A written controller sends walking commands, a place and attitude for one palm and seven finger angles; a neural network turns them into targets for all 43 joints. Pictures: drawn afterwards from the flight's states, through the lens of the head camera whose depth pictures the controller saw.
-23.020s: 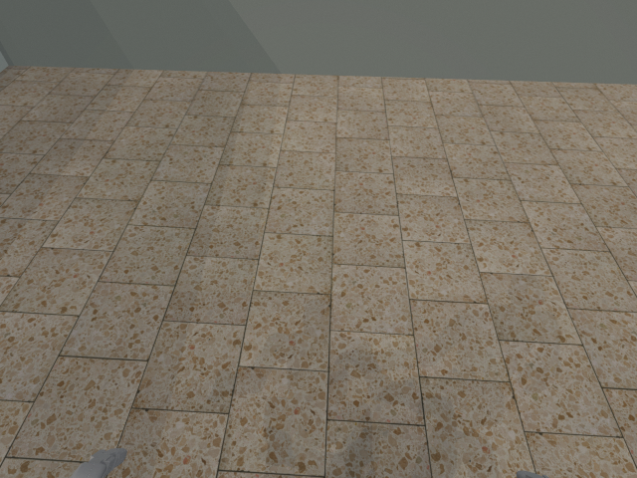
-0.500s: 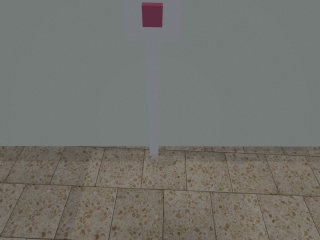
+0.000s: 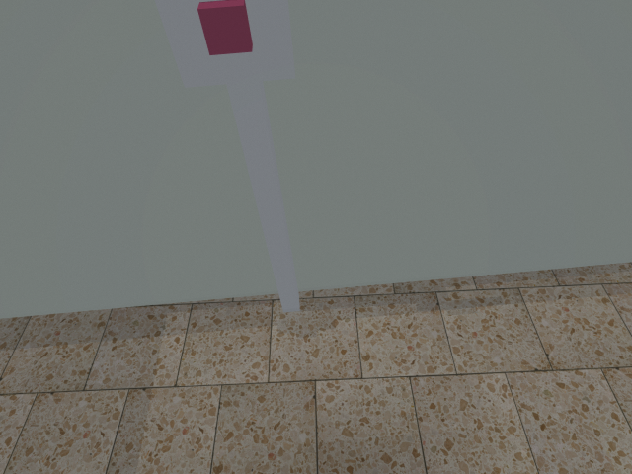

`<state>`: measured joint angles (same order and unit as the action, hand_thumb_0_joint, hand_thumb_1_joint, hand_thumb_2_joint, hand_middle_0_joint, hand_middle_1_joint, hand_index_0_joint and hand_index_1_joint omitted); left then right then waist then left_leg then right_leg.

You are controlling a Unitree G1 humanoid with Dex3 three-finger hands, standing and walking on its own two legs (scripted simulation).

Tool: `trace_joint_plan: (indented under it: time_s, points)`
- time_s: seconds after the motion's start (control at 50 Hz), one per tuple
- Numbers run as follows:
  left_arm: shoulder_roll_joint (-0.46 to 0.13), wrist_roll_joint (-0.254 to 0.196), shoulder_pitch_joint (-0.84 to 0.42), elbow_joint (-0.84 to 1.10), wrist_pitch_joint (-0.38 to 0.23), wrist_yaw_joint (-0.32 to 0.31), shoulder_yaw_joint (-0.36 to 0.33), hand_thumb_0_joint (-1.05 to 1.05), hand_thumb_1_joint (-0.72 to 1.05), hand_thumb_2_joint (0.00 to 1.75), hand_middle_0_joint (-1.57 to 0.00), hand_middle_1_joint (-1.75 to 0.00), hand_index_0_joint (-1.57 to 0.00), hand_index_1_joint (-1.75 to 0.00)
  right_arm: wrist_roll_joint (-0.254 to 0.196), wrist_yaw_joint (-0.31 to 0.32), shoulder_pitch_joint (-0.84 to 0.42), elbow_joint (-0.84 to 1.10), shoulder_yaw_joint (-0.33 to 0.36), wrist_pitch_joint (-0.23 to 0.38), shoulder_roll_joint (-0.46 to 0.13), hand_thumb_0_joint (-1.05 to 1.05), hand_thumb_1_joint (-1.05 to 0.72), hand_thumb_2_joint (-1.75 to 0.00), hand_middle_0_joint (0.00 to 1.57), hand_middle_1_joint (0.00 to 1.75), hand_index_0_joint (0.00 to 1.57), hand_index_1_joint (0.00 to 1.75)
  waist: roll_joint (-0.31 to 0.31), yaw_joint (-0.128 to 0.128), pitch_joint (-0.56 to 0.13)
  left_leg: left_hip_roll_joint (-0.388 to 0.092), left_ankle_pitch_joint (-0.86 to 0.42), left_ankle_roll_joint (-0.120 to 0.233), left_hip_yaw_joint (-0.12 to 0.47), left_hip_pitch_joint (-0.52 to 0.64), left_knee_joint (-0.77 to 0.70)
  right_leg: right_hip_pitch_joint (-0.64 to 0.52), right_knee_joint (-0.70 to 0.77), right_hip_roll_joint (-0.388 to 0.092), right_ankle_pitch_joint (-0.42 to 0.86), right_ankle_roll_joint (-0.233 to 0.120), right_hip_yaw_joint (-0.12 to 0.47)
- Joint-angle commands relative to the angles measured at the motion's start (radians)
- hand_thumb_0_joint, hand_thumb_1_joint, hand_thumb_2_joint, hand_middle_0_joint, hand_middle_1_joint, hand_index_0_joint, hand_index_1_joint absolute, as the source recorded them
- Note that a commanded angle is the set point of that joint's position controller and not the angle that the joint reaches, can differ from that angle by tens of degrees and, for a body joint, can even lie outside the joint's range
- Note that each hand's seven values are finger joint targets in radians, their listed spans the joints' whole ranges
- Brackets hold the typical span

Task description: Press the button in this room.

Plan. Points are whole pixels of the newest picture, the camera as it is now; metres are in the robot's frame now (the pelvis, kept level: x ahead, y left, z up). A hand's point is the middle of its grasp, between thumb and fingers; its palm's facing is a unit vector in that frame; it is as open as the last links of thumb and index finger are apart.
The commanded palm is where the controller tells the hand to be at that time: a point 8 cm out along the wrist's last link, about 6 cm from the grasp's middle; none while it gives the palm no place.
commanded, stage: take the last steps up to it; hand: left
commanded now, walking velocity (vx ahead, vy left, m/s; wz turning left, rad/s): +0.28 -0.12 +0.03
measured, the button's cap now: (226, 26) +0.68 +0.15 +0.23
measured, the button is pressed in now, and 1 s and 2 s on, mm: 0 0 0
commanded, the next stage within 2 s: come to a stop and stand still in 0.30 s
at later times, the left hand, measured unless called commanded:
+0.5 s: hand out of the picture +0.08 +0.08 -0.17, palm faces +0.13 -0.98 -0.12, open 7.4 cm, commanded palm none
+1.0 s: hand (277, 374) +0.29 +0.08 -0.15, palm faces +0.03 -0.95 -0.32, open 7.4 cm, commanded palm none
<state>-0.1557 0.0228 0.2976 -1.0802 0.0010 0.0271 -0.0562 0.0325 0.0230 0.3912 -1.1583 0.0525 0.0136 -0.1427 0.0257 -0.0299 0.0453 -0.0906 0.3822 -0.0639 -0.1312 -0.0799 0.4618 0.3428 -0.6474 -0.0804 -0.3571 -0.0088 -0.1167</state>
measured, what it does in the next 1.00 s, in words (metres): walks ahead: left foot, then right foot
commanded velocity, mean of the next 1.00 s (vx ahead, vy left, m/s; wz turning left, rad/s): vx -0.06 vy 0.04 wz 0.02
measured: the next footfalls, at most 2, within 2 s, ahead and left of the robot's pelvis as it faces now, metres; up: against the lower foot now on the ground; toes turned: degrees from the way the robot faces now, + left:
left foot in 0.48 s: +0.30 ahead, +0.04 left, +0.00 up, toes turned +9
right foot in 0.90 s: +0.29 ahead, -0.25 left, +0.00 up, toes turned -3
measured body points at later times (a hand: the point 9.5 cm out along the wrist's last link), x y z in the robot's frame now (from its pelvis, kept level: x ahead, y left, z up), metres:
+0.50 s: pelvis +0.20 -0.05 -0.01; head +0.25 -0.03 +0.44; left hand +0.08 +0.13 -0.16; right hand +0.34 -0.25 -0.15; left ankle +0.26 +0.03 -0.73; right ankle +0.03 -0.10 -0.71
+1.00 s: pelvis +0.23 -0.12 +0.00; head +0.28 -0.16 +0.44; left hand +0.29 +0.13 -0.13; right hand +0.32 -0.38 -0.17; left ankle +0.22 +0.02 -0.67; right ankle +0.25 -0.24 -0.73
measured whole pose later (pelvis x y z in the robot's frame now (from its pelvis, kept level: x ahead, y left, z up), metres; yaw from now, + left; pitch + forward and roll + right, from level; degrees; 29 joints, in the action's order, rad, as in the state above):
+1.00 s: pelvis +0.23 -0.12 +0.00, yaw +1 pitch -1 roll +2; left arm -0.19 0.02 0.18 -0.97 0.01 -0.03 -0.03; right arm 0.02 0.01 0.10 -0.98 0.10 -0.08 -0.26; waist 0.06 0.00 0.11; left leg 0.01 0.53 -0.04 0.02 -0.46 1.03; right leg 0.34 -0.68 -0.07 -0.33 0.01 -0.04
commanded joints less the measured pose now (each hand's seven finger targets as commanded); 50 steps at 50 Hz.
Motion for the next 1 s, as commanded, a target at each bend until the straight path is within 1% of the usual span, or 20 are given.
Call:
trace_joint_plan:
  time_s: [0.0,0.04,0.08,0.12,0.22,0.34,0.42,0.44,0.46,0.48,0.5,0.54,0.6,0.7,0.82,0.86,0.88,0.9,0.92,0.98]
  points:
    - [-0.217,-0.003,0.363,-0.062,-0.047,-0.028,-0.043,0.00,0.90,0.90,-0.20,-0.30,-0.20,-0.30,-0.018,-0.010,-0.137,0.140,0.002,0.025,-0.059,0.00,-0.90,-0.90,0.20,0.30,0.20,0.30,-0.456,0.184,-0.045,0.059,0.253,0.075,0.002,-0.561,0.529,-0.422,0.452,-0.296,-0.127,-0.120,0.528]
    - [-0.184,-0.010,0.276,-0.046,-0.057,-0.039,-0.032,0.00,0.90,0.90,-0.20,-0.30,-0.20,-0.30,-0.016,-0.019,-0.185,0.141,0.017,0.023,-0.079,0.00,-0.90,-0.90,0.20,0.30,0.20,0.30,-0.301,0.141,0.033,0.004,0.114,0.093,0.118,-0.607,0.735,-0.311,0.485,-0.301,-0.116,-0.161,0.533]
    - [-0.114,-0.008,0.162,-0.021,-0.062,-0.046,-0.010,0.00,0.90,0.90,-0.20,-0.30,-0.20,-0.30,-0.012,-0.023,-0.176,0.116,0.021,0.020,-0.069,0.00,-0.90,-0.90,0.20,0.30,0.20,0.30,-0.102,0.078,0.090,-0.046,-0.016,0.082,0.123,-0.585,0.760,-0.229,0.454,-0.275,-0.001,-0.148,0.389]
    - [-0.085,-0.005,0.157,-0.022,-0.079,-0.045,0.007,0.00,0.90,0.90,-0.20,-0.30,-0.20,-0.30,-0.008,-0.029,-0.150,0.098,0.017,0.014,-0.046,0.00,-0.90,-0.90,0.20,0.30,0.20,0.30,-0.032,0.051,0.065,-0.037,-0.091,0.066,0.097,-0.536,0.724,-0.231,0.419,-0.207,0.337,-0.126,0.234]
    - [-0.067,-0.001,0.209,-0.057,-0.091,-0.058,0.026,0.00,0.90,0.90,-0.20,-0.30,-0.20,-0.30,-0.011,-0.030,-0.190,0.115,0.011,-0.001,-0.048,0.00,-0.90,-0.90,0.20,0.30,0.20,0.30,-0.111,0.034,0.037,-0.008,-0.148,0.052,0.055,-0.550,0.624,-0.320,0.374,-0.140,0.797,-0.072,0.090]
    - [-0.061,-0.001,0.247,-0.092,-0.084,-0.070,0.033,0.00,0.90,0.90,-0.20,-0.30,-0.20,-0.30,-0.016,-0.027,-0.353,0.165,-0.013,0.013,-0.038,0.00,-0.90,-0.90,0.20,0.30,0.20,0.30,-0.117,0.057,0.063,0.046,-0.146,0.071,-0.022,-0.486,0.314,-0.399,0.354,-0.130,1.038,-0.086,0.074]
    - [-0.091,-0.014,0.185,-0.089,-0.078,-0.082,0.031,0.00,0.90,0.90,-0.20,-0.30,-0.20,-0.30,-0.014,0.004,-0.171,0.099,-0.018,0.031,-0.058,0.00,-0.90,-0.90,0.20,0.30,0.20,0.30,-0.105,-0.036,-0.062,0.130,-0.328,0.099,-0.044,-0.183,0.058,-0.424,0.069,-0.093,1.311,-0.031,0.038]
    - [-0.093,-0.024,0.184,-0.078,-0.073,-0.086,0.034,0.00,0.90,0.90,-0.20,-0.30,-0.20,-0.30,-0.009,0.014,-0.061,0.073,-0.010,0.032,-0.102,0.00,-0.90,-0.90,0.20,0.30,0.20,0.30,-0.071,-0.074,-0.163,0.035,-0.731,0.142,0.039,0.064,0.038,-0.284,-0.101,-0.055,1.147,0.033,0.021]
    - [-0.062,-0.041,0.206,-0.069,-0.074,-0.088,0.044,0.00,0.90,0.90,-0.20,-0.30,-0.20,-0.30,-0.011,0.022,0.040,0.063,0.009,0.030,-0.186,0.00,-0.90,-0.90,0.20,0.30,0.20,0.30,0.077,-0.095,-0.277,-0.216,-1.337,0.272,0.287,0.373,0.152,0.005,-0.372,0.031,0.525,0.070,0.003]
    - [-0.045,-0.047,0.211,-0.042,-0.074,-0.091,0.039,0.00,0.90,0.90,-0.20,-0.30,-0.20,-0.30,-0.035,0.027,0.083,0.053,0.018,0.019,-0.226,0.00,-0.90,-0.90,0.20,0.30,0.20,0.30,0.161,-0.090,-0.290,-0.394,-1.762,0.406,0.412,0.340,0.079,0.070,-0.597,0.099,-0.314,0.058,0.103]
    - [-0.104,-0.032,0.165,-0.011,-0.051,-0.096,0.017,0.00,0.90,0.90,-0.20,-0.30,-0.20,-0.30,-0.048,0.035,-0.014,0.079,0.017,0.016,-0.235,0.00,-0.90,-0.90,0.20,0.30,0.20,0.30,0.114,-0.052,-0.184,-0.388,-1.666,0.417,0.361,0.207,0.026,0.086,-0.626,0.071,-0.318,0.024,0.208]
    - [-0.057,-0.015,0.119,0.012,-0.014,-0.097,0.006,0.00,0.90,0.90,-0.20,-0.30,-0.20,-0.30,-0.036,0.042,-0.144,0.113,0.007,0.005,-0.144,0.00,-0.90,-0.90,0.20,0.30,0.20,0.30,0.082,0.004,-0.022,-0.303,-1.258,0.327,0.262,0.002,-0.057,0.126,-0.595,0.035,-0.232,0.039,0.212]
    - [-0.055,-0.012,0.153,0.020,0.025,-0.084,-0.017,0.00,0.90,0.90,-0.20,-0.30,-0.20,-0.30,-0.026,0.030,-0.252,0.150,0.011,-0.003,-0.127,0.00,-0.90,-0.90,0.20,0.30,0.20,0.30,0.025,0.072,-0.043,-0.220,-1.047,0.245,0.136,-0.104,-0.084,0.100,-0.601,0.050,-0.092,0.058,0.161]
    - [-0.075,-0.010,0.098,0.082,0.049,-0.069,-0.042,0.00,0.90,0.90,-0.20,-0.30,-0.20,-0.30,-0.013,0.013,-0.331,0.206,0.041,-0.013,-0.163,0.00,-0.90,-0.90,0.20,0.30,0.20,0.30,0.132,0.084,-0.116,-0.182,-0.898,0.220,0.078,-0.150,-0.045,0.093,-0.525,0.046,-0.013,0.070,0.145]
    - [-0.109,-0.004,0.015,0.131,0.025,-0.058,-0.020,0.00,0.90,0.90,-0.20,-0.30,-0.20,-0.30,-0.002,-0.003,-0.303,0.207,0.066,-0.041,-0.222,0.00,-0.90,-0.90,0.20,0.30,0.20,0.30,0.219,0.059,-0.116,-0.176,-0.639,0.179,0.124,-0.124,0.049,-0.045,-0.053,0.035,-0.006,0.052,0.059]
    - [-0.182,0.002,0.062,0.119,0.005,-0.060,-0.026,0.00,0.90,0.90,-0.20,-0.30,-0.20,-0.30,-0.010,-0.013,-0.255,0.202,0.062,-0.048,-0.194,0.00,-0.90,-0.90,0.20,0.30,0.20,0.30,0.041,0.084,-0.133,-0.085,-0.348,0.093,0.089,-0.170,0.215,-0.174,0.230,-0.028,0.317,0.057,0.096]
    - [-0.288,0.017,0.040,0.131,-0.008,-0.072,-0.038,0.00,0.90,0.90,-0.20,-0.30,-0.20,-0.30,-0.019,-0.017,-0.207,0.220,0.046,-0.052,-0.106,0.00,-0.90,-0.90,0.20,0.30,0.20,0.30,-0.284,0.069,-0.117,0.060,0.127,0.033,0.051,-0.360,0.411,-0.234,0.275,-0.267,0.681,-0.006,0.395]
    - [-0.326,0.006,0.047,0.144,-0.004,-0.072,-0.032,0.00,0.90,0.90,-0.20,-0.30,-0.20,-0.30,-0.023,-0.009,-0.243,0.247,0.046,-0.065,-0.126,0.00,-0.90,-0.90,0.20,0.30,0.20,0.30,-0.314,0.093,-0.116,0.112,0.303,0.029,0.154,-0.376,0.568,-0.165,0.268,-0.406,0.973,-0.111,0.507]
    - [-0.327,0.007,0.043,0.146,-0.005,-0.072,-0.030,0.00,0.90,0.90,-0.20,-0.30,-0.20,-0.30,-0.019,-0.010,-0.237,0.246,0.048,-0.080,-0.139,0.00,-0.90,-0.90,0.20,0.30,0.20,0.30,-0.187,0.072,-0.105,0.106,0.234,0.035,0.224,-0.370,0.678,-0.116,0.267,-0.410,0.897,-0.150,0.410]
    - [-0.278,-0.001,-0.058,0.160,-0.006,-0.087,-0.034,0.00,0.90,0.90,-0.20,-0.30,-0.20,-0.30,-0.005,-0.018,-0.236,0.220,0.058,-0.098,-0.182,0.00,-0.90,-0.90,0.20,0.30,0.20,0.30,-0.221,0.042,-0.052,0.090,0.064,0.013,0.260,-0.470,0.872,-0.120,0.244,-0.313,0.721,-0.110,0.361]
